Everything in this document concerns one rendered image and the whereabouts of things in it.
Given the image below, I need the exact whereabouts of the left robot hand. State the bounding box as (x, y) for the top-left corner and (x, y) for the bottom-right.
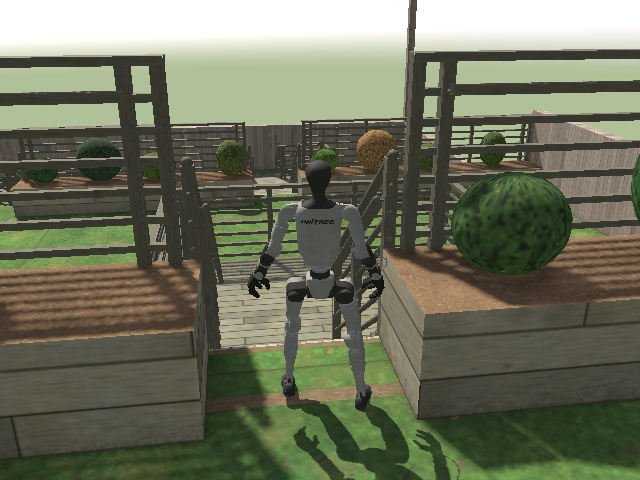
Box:
(247, 272), (270, 298)

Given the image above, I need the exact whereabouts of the robot right upper arm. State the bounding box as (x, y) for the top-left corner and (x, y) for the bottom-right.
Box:
(339, 203), (370, 259)

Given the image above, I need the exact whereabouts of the right robot thigh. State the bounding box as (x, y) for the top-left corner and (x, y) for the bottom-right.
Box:
(334, 278), (362, 349)

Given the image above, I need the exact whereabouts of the right robot hand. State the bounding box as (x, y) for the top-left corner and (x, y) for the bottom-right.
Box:
(361, 275), (385, 299)

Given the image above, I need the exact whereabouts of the robot thigh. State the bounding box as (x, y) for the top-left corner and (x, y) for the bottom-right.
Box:
(286, 277), (307, 333)
(334, 278), (362, 349)

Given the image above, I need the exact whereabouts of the robot left forearm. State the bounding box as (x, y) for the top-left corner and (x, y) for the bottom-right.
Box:
(253, 240), (275, 280)

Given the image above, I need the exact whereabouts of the robot left upper arm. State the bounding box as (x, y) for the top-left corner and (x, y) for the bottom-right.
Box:
(265, 203), (298, 257)

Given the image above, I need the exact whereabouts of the left robot thigh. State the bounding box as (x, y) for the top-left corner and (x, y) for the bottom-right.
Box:
(286, 277), (307, 333)

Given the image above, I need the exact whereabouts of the robot right forearm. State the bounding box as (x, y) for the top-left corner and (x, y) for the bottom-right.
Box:
(360, 243), (382, 280)

